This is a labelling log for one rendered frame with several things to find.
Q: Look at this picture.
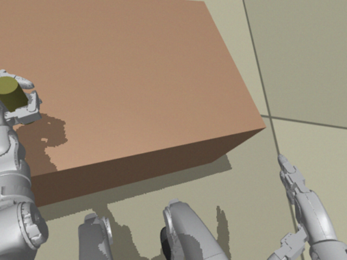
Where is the right robot arm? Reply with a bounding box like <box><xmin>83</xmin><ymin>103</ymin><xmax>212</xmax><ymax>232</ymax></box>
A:
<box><xmin>309</xmin><ymin>239</ymin><xmax>347</xmax><ymax>260</ymax></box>

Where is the left robot arm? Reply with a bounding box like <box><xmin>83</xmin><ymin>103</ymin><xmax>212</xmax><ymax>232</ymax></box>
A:
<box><xmin>0</xmin><ymin>126</ymin><xmax>49</xmax><ymax>260</ymax></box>

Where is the can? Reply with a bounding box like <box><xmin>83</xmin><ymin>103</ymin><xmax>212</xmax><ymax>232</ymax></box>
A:
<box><xmin>0</xmin><ymin>76</ymin><xmax>34</xmax><ymax>125</ymax></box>

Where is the left robot hand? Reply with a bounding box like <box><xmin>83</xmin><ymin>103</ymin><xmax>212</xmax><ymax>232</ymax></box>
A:
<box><xmin>0</xmin><ymin>69</ymin><xmax>42</xmax><ymax>129</ymax></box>

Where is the right robot hand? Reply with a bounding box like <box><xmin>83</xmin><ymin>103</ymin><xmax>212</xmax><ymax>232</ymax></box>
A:
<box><xmin>267</xmin><ymin>154</ymin><xmax>338</xmax><ymax>260</ymax></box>

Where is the right robot foot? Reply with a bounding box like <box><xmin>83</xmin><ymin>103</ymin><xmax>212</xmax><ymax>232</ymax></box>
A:
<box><xmin>160</xmin><ymin>226</ymin><xmax>171</xmax><ymax>260</ymax></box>

